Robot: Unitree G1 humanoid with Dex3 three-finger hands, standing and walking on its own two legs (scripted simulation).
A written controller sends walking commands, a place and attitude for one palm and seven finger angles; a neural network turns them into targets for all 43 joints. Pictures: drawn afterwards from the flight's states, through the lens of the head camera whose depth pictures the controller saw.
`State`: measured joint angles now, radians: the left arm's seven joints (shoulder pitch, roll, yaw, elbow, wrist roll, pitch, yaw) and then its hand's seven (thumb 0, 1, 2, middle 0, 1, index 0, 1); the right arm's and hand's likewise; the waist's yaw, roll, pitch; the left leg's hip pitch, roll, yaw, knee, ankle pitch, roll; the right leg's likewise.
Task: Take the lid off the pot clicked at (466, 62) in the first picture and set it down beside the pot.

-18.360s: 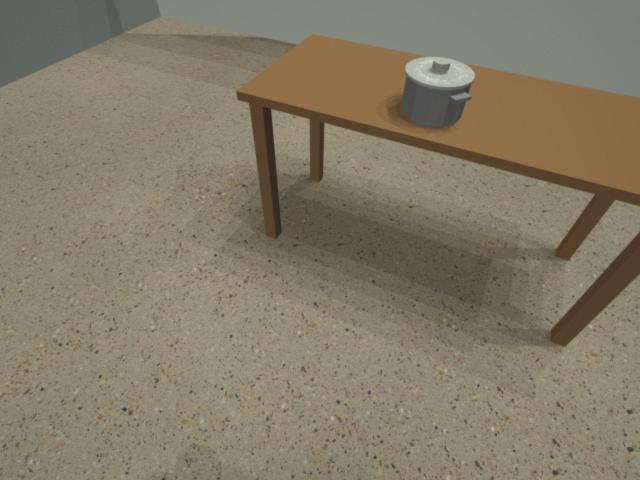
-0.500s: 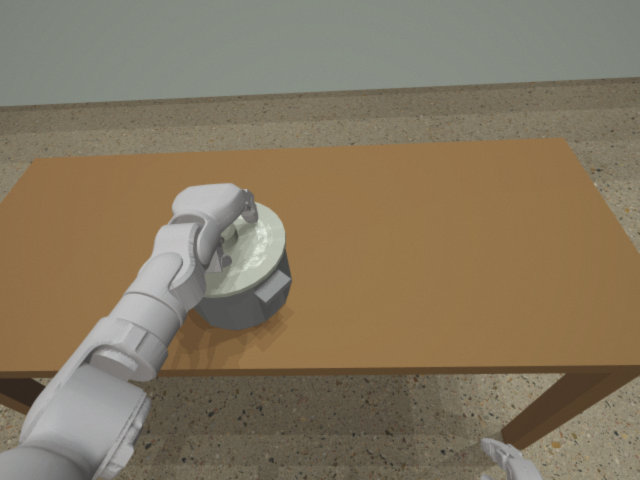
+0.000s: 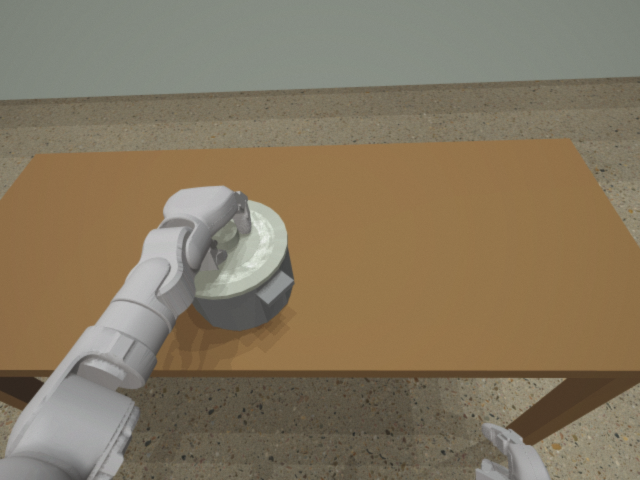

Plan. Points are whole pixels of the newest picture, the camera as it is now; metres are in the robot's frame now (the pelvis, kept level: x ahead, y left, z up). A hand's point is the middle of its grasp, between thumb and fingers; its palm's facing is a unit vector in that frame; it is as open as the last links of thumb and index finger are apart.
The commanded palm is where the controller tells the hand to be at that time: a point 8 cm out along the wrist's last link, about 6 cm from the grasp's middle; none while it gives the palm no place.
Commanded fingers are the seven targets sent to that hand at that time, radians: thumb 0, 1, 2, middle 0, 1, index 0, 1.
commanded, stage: close the fingers and squeeze the knob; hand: left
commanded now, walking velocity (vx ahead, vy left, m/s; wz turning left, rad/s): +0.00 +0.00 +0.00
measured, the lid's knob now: (222, 235) +0.44 +0.16 +0.04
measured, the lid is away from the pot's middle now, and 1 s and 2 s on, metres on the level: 0.00 0.01 0.01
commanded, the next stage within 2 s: lift the lid straight up in 0.90 s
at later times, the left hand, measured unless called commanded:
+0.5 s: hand (213, 242) +0.41 +0.16 +0.07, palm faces -0.29 -0.06 -0.95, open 7.5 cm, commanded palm +0.39 +0.16 +0.13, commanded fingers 0.00 0.46 0.86 -0.80 -0.96 -0.80 -0.95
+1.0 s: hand (213, 245) +0.40 +0.16 +0.07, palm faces -0.29 -0.06 -0.96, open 7.4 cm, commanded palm +0.39 +0.16 +0.13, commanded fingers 0.00 0.68 0.95 -0.88 -1.00 -0.88 -0.98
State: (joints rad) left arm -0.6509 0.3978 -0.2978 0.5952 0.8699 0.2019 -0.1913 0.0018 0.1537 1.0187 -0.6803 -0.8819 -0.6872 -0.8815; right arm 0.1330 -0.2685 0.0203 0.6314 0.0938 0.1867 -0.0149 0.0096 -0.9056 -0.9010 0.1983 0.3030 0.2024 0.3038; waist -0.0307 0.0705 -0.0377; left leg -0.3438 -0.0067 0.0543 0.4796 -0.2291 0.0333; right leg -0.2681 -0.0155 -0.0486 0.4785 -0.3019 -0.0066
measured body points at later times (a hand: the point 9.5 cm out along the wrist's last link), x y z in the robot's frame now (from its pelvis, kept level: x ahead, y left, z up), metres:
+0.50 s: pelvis -0.01 +0.01 +0.00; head +0.02 -0.02 +0.45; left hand +0.42 +0.16 +0.12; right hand +0.13 -0.23 -0.13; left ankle +0.01 +0.10 -0.74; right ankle -0.04 -0.11 -0.74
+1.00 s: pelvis -0.01 +0.01 +0.00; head +0.02 -0.02 +0.45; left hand +0.41 +0.16 +0.12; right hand +0.14 -0.24 -0.12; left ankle +0.01 +0.10 -0.74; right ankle -0.04 -0.11 -0.74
